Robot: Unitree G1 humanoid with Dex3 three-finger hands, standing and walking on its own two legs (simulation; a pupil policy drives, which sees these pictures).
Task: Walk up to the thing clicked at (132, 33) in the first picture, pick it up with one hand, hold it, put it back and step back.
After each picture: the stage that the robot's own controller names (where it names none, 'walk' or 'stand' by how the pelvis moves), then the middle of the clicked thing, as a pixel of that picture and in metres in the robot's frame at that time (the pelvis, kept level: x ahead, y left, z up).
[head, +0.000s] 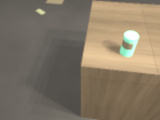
stand; (128, 44) +0.62 -0.21 -0.05
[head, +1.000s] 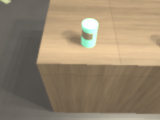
sink last; (89, 33) +0.60 +0.00 -0.01
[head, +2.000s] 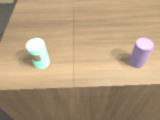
stand; (38, 54) +0.49 +0.21 -0.01
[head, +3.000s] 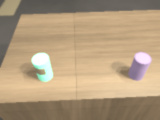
stand; (43, 67) +0.47 +0.20 -0.04
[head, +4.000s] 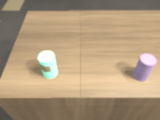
stand; (48, 65) +0.48 +0.18 -0.05
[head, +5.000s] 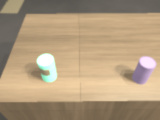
stand; (47, 68) +0.47 +0.18 -0.05
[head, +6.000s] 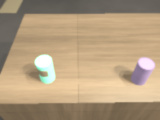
stand; (45, 69) +0.46 +0.18 -0.05
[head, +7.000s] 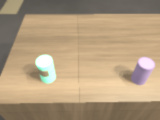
stand; (46, 69) +0.47 +0.18 -0.05
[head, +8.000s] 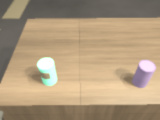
rise first; (47, 72) +0.46 +0.19 -0.05
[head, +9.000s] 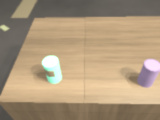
go down; (52, 70) +0.47 +0.18 -0.05
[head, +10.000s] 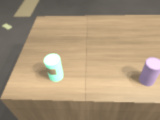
go down; (54, 68) +0.48 +0.18 -0.05
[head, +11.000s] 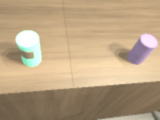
go down; (30, 49) +0.47 +0.17 +0.01
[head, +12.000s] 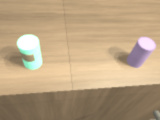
approach; (30, 53) +0.47 +0.17 +0.02
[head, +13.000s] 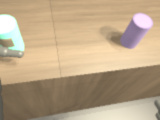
close in; (9, 37) +0.48 +0.19 +0.05
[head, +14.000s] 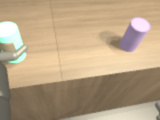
lift; (10, 43) +0.47 +0.19 +0.05
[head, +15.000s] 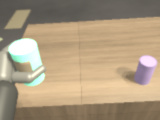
lift; (28, 63) +0.32 +0.17 +0.19
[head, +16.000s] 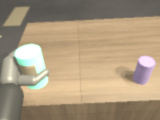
hold; (32, 67) +0.33 +0.17 +0.16
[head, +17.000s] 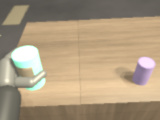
hold; (29, 68) +0.33 +0.17 +0.15
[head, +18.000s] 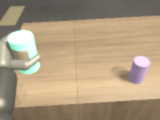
crouch; (25, 53) +0.38 +0.19 +0.17
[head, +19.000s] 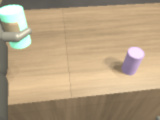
lower; (16, 27) +0.48 +0.20 +0.17
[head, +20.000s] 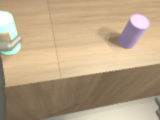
lower; (5, 34) +0.50 +0.20 +0.05
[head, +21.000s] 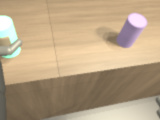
lower; (5, 38) +0.49 +0.20 +0.05
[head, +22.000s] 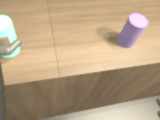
lower; (4, 37) +0.49 +0.20 +0.05
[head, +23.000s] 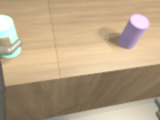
lower; (5, 37) +0.49 +0.20 +0.05
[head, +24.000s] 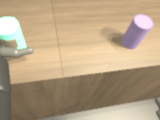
open; (11, 38) +0.48 +0.18 +0.05
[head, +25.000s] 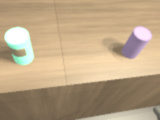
sink last; (20, 47) +0.47 +0.18 +0.03
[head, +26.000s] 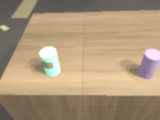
stand; (50, 62) +0.49 +0.19 +0.01
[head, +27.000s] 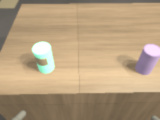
stand; (44, 58) +0.48 +0.18 +0.02
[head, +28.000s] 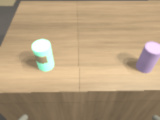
stand; (43, 56) +0.48 +0.18 +0.02
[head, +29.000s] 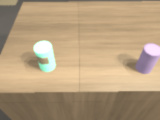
stand; (45, 57) +0.48 +0.18 +0.00
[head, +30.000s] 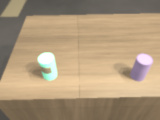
walk; (48, 67) +0.49 +0.18 -0.05
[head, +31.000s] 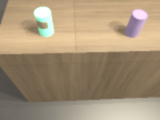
walk; (44, 22) +0.64 +0.19 -0.03
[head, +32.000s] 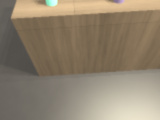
walk; out of the picture +0.94 +0.23 -0.03
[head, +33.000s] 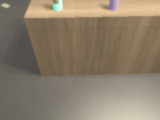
stand; (57, 1) +1.11 +0.21 -0.04
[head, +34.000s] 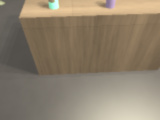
stand; out of the picture +1.09 +0.23 -0.05
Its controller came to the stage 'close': yes
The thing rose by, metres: 0.22
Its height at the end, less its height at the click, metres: +0.00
